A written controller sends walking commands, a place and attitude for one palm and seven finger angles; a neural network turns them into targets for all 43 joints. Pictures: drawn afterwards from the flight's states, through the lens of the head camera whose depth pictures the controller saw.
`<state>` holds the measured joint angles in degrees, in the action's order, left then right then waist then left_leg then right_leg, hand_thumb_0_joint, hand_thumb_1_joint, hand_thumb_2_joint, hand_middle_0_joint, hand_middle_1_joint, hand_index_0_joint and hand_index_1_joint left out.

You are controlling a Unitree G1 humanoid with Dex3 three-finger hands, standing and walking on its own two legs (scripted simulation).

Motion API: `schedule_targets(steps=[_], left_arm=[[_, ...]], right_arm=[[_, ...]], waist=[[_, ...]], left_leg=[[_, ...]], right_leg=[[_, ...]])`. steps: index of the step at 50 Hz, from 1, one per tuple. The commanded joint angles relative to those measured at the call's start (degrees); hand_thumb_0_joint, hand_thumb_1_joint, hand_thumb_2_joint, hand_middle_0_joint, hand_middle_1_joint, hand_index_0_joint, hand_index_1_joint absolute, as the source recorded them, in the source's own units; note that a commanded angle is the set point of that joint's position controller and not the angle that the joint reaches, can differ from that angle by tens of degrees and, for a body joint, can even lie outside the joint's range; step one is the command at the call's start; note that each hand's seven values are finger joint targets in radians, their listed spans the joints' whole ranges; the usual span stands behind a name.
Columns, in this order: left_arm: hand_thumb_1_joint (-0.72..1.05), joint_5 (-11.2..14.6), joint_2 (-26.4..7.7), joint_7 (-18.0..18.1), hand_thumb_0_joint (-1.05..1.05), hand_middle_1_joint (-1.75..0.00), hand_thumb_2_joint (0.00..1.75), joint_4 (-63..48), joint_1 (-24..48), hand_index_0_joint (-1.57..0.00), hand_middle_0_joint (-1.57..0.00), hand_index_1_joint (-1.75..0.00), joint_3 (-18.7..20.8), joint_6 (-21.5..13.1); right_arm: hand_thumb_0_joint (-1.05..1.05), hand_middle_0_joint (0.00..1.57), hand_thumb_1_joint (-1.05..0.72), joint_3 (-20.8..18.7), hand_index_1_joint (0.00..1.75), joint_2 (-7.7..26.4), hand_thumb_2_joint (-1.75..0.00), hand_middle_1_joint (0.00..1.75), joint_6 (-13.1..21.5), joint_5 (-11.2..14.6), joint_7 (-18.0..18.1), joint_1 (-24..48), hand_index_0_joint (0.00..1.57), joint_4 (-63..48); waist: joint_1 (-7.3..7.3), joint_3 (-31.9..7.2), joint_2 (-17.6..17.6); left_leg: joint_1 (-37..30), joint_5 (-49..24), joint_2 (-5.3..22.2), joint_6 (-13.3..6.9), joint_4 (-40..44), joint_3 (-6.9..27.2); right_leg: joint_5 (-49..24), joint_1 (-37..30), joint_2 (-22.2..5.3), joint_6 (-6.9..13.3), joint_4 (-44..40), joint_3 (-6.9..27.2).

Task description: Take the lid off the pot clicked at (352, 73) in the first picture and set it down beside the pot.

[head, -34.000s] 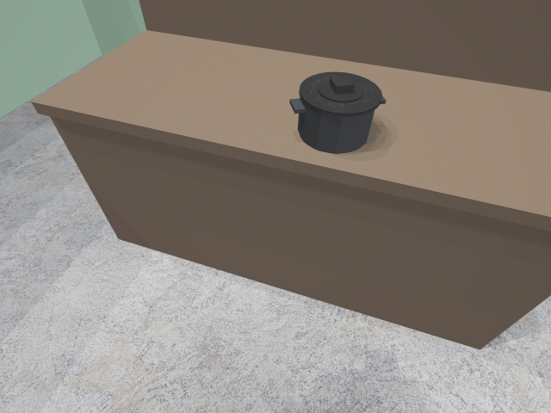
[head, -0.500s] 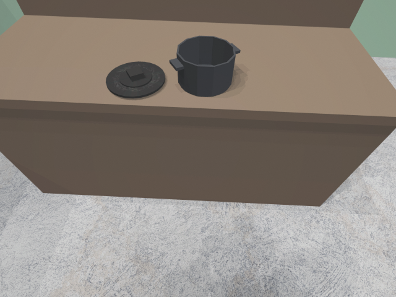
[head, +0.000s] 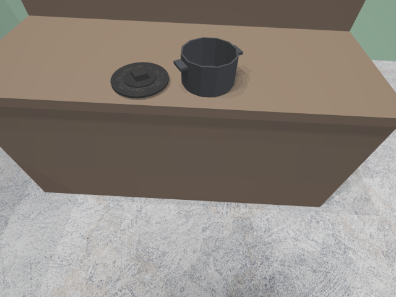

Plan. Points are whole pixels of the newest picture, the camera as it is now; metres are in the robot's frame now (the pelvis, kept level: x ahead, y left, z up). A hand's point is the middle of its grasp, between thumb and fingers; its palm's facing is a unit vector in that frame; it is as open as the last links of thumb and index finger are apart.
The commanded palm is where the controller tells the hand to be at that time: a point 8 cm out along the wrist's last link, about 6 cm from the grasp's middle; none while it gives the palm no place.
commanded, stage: let the arm hang, fingers relaxed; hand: left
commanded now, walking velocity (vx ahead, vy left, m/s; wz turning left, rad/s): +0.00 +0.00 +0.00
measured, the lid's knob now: (139, 73) +0.79 +0.24 -0.02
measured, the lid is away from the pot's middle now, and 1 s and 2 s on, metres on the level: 0.24 0.24 0.24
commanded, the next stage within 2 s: look to check the result in 0.74 s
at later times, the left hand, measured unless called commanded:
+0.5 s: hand out of the picture -0.01 +0.18 -0.18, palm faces +0.04 -0.98 -0.19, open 7.2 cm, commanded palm none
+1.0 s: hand out of the picture -0.02 +0.18 -0.18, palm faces +0.04 -0.98 -0.18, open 7.3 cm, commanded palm none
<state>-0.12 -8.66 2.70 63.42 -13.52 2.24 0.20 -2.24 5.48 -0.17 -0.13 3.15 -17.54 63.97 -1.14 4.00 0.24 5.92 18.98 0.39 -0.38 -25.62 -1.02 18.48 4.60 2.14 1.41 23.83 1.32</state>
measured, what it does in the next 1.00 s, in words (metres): stands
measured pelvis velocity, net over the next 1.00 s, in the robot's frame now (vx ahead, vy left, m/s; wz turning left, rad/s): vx -0.02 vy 0.01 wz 0.00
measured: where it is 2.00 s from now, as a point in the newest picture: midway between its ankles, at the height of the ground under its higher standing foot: outside the picture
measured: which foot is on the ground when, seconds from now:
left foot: down 0.00-1.00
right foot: down 0.00-1.00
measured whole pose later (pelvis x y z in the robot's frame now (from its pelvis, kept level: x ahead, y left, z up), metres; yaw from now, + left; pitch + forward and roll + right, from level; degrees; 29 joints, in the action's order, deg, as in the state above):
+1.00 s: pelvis -0.02 +0.01 +0.00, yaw +0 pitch -1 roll +0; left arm -0.3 -7.7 2.6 65.0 -14.6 1.5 0.1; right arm -1.8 5.3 0.3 0.0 3.1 -17.5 64.1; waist -0.7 4.4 0.4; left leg 6.9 16.0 -0.9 -1.6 -23.8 -1.6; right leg 15.9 6.0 0.8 0.1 22.8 1.8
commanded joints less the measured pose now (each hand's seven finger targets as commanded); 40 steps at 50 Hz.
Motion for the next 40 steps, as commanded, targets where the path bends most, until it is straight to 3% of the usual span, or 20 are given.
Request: schedule_targets(steps=[1, 9, 16, 24, 29, 40], left_arm=[[0.90, -0.2, -4.3, 0.4, 0.00, -0.30, 0.90, -2.1, -3.0, -0.20, -0.20, -0.30, 0.5, -1.0], [0.90, -0.3, -4.0, 0.3, 0.00, -0.30, 0.90, -1.6, -3.4, -0.20, -0.20, -0.30, 0.3, -1.0], [0.90, -0.3, -4.0, 0.3, 0.00, -0.30, 0.90, -1.3, -3.3, -0.20, -0.20, -0.30, 0.1, -1.0], [0.90, -0.3, -3.7, 0.3, 0.00, -0.30, 0.90, -0.7, -4.0, -0.20, -0.20, -0.30, 0.0, -1.1], [0.90, -0.3, -3.6, 0.3, 0.00, -0.30, 0.90, -0.5, -4.3, -0.20, -0.20, -0.30, -0.1, -1.2], [0.90, -0.5, -3.4, 0.4, 0.00, -0.30, 0.90, -0.2, -4.7, -0.20, -0.20, -0.30, -0.2, -1.0]], right_arm=[[0.00, 0.20, -0.90, -1.2, 0.30, 5.6, -0.90, 0.30, 0.7, -0.1, 0.2, -6.0, 0.20, -0.5], [0.00, 0.20, -0.90, -1.0, 0.30, 5.7, -0.90, 0.30, 1.0, -0.1, 0.3, -6.1, 0.20, -0.4], [0.00, 0.20, -0.90, -1.0, 0.30, 5.5, -0.90, 0.30, 0.8, 0.0, 0.1, -5.8, 0.20, -0.5], [0.00, 0.20, -0.90, -0.8, 0.30, 5.4, -0.90, 0.30, 1.0, 0.0, 0.2, -5.5, 0.20, -0.4], [0.00, 0.20, -0.90, -0.8, 0.30, 5.5, -0.90, 0.30, 1.1, 0.0, 0.2, -5.6, 0.20, -0.4], [0.00, 0.20, -0.90, -0.8, 0.30, 5.3, -0.90, 0.30, 1.1, 0.1, 0.2, -5.9, 0.20, -0.3]], waist=[[0.13, -0.1, -0.7], [0.26, -0.5, -1.2], [0.21, 1.0, -0.2], [0.34, 0.0, -1.3], [0.34, -0.5, -0.3], [0.37, 0.7, -1.3]], left_leg=[[-1.3, -22.7, 5.5, -1.9, 2.2, 3.4], [-1.9, -24.9, 5.6, -2.2, 2.6, 3.6], [-0.4, -19.6, 5.3, -2.1, 3.7, 4.0], [-1.1, -21.7, 5.4, -2.2, 3.8, 4.0], [-1.5, -22.6, 5.4, -2.2, 3.5, 4.0], [-0.8, -21.0, 5.5, -2.4, 4.4, 4.5]], right_leg=[[-21.9, 2.8, -6.5, 1.3, -2.5, 3.7], [-21.2, 2.9, -6.4, 1.0, -2.6, 3.4], [-17.7, 3.9, -6.4, 0.8, -3.9, 3.8], [-18.4, 3.8, -6.5, 0.7, -3.7, 3.7], [-19.6, 3.7, -6.5, 0.6, -3.6, 3.8], [-15.7, 4.7, -6.2, 0.5, -3.8, 3.4]])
